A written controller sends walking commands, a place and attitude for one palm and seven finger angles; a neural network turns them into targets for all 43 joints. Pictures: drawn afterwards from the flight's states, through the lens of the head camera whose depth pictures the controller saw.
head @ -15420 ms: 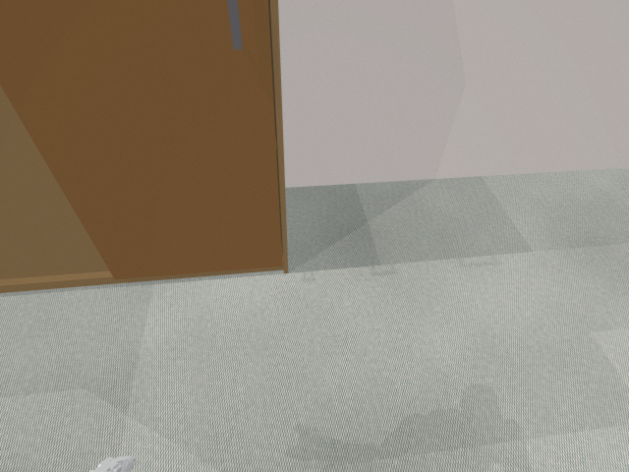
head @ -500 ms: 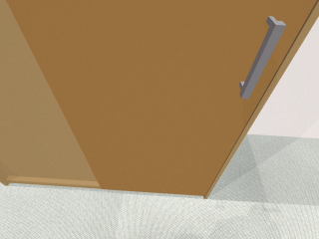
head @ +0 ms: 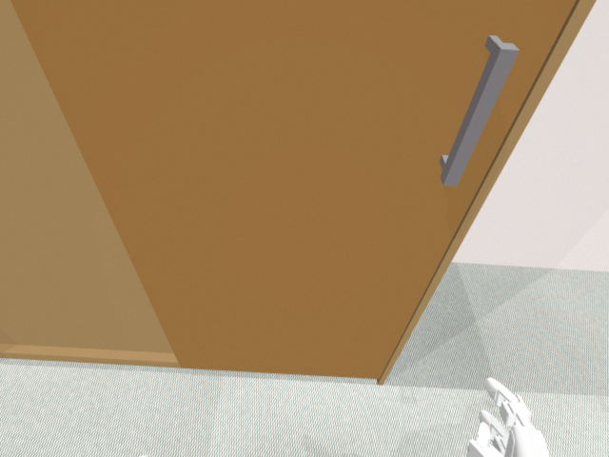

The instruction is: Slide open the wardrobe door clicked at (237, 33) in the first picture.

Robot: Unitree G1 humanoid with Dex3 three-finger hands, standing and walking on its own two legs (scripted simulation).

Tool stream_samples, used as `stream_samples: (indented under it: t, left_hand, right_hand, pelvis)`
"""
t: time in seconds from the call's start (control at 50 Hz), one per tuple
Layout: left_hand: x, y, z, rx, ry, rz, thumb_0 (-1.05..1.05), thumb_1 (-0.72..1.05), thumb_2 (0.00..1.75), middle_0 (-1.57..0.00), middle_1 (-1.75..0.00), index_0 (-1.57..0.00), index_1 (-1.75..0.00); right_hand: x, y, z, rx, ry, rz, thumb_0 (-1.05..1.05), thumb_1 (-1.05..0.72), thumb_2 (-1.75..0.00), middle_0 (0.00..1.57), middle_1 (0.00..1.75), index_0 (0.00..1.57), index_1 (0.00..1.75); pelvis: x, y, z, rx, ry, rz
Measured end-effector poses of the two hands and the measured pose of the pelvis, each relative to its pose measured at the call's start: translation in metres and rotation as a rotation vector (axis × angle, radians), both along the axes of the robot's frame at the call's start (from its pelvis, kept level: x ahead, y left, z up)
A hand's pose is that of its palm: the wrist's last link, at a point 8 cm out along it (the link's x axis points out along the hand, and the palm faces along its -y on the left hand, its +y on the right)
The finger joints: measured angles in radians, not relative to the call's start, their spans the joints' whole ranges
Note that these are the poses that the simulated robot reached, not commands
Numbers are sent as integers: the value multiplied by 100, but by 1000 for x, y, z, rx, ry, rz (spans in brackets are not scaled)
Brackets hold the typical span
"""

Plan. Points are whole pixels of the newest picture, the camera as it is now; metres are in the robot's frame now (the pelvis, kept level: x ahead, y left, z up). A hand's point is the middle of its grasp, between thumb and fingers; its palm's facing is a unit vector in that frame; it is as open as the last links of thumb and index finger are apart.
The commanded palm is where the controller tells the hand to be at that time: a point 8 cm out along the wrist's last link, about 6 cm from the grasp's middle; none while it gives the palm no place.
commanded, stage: raise the hand with hooked fingers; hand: right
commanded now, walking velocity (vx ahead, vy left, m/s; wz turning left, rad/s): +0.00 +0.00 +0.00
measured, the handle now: (469, 116) +0.49 -0.17 +0.24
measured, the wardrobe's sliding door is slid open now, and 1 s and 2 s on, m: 0.00 0.00 0.00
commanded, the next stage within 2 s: move the hooked fingers beside the handle in 1.94 s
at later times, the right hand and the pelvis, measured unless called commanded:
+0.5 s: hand (517, 414) +0.17 -0.20 +0.08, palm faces +0.03 +0.99 -0.11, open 10.0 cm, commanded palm +0.15 -0.27 +0.07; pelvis -0.02 +0.00 -0.03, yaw -3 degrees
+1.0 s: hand (576, 333) +0.23 -0.25 +0.15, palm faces +0.03 +0.99 -0.13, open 12.9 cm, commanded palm +0.20 -0.30 +0.18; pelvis +0.00 -0.01 +0.00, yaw -1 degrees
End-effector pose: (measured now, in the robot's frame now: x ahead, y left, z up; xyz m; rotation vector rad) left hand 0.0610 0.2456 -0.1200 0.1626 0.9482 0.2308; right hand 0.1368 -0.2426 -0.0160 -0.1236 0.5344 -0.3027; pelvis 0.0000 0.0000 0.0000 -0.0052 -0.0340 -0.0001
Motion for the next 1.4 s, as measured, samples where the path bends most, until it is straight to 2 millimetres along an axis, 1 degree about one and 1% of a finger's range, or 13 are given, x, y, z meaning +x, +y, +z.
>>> stream_samples:
  t: [0.06, 0.1, 0.2, 0.26, 0.32, 0.4, 0.48, 0.6, 0.74, 0.96, 1.14, 1.3, 1.4]
  left_hand:
    - [42, 8, 17, 29, -209, -19, 2, 92, 90, -20, -30, -20, -30]
    - [66, 11, 30, 38, -314, -31, 1, 92, 90, -20, -30, -20, -30]
    - [109, 15, 64, 70, -459, -91, 1, 91, 90, -20, -30, -20, -30]
    - [126, 13, 77, 102, -489, -132, 1, 91, 90, -20, -30, -20, -30]
    - [137, 5, 79, 122, -492, -191, 1, 91, 90, -20, -30, -20, -30]
    - [139, -15, 61, 96, -455, -273, 1, 91, 90, -20, -30, -20, -30]
    - [125, -38, 37, 21, -405, -285, 1, 91, 90, -20, -30, -20, -30]
    - [86, -49, 24, -63, -339, -158, 1, 90, 90, -20, -30, -21, -30]
    - [63, -29, 33, -14, -309, -110, 1, 90, 90, -20, -30, -20, -30]
    - [104, -13, 60, 57, -424, -150, 1, 91, 90, -20, -30, -20, -30]
    - [138, -37, 80, -13, -526, -222, 1, 91, 90, -20, -30, -20, -30]
    - [140, -43, 69, -55, -465, -246, 1, 91, 90, -20, -30, -20, -30]
    - [136, -38, 66, -50, -440, -241, 1, 91, 90, -20, -30, -20, -30]
  right_hand:
    - [49, 14, 63, -5, -386, 115, 3, -87, -86, 20, 35, 20, 36]
    - [64, 25, 80, 34, -561, 214, 2, -82, -84, 20, 37, 20, 38]
    - [47, 35, 40, 156, -519, 380, 0, -70, -80, 21, 44, 21, 45]
    - [11, 19, 5, 198, -346, 290, 0, -62, -77, 22, 48, 22, 49]
    - [-21, -4, 9, 126, -336, 164, 1, -55, -74, 23, 53, 23, 53]
    - [-29, -22, 58, -12, -585, 122, 1, -45, -70, 23, 59, 23, 59]
    - [2, -14, 98, -35, -755, 279, 1, -36, -67, 23, 65, 23, 65]
    - [57, -11, 93, 57, -498, 444, 0, -22, -60, 25, 74, 25, 74]
    - [56, -49, 132, 11, -585, 251, 0, -6, -53, 26, 84, 26, 85]
    - [70, -55, 159, 0, -548, 325, 0, 20, -42, 28, 101, 28, 101]
    - [75, -77, 231, -73, -738, 258, -1, 40, -34, 29, 113, 30, 114]
    - [94, -83, 230, -46, -558, 258, -1, 48, -31, 30, 118, 30, 119]
    - [97, -79, 268, -98, -686, 300, -1, 49, -30, 30, 119, 30, 120]
  pelvis:
    - [-4, -3, -6, 0, 31, -3]
    - [-7, -2, -12, -3, 60, 8]
    - [-12, 3, -24, -9, 84, 22]
    - [-11, 5, -28, -1, 88, 14]
    - [-10, 6, -30, 15, 92, -4]
    - [-13, 4, -34, 45, 86, -41]
    - [-21, 1, -35, 58, 72, -53]
    - [-21, -4, -24, 33, 75, -11]
    - [-7, -7, -13, 24, 59, 5]
    - [-6, -9, -4, 22, 11, -14]
    - [-1, -1, 2, 19, -26, -21]
    - [-3, 3, 4, 15, -28, -31]
    - [1, 5, 5, 13, -35, -26]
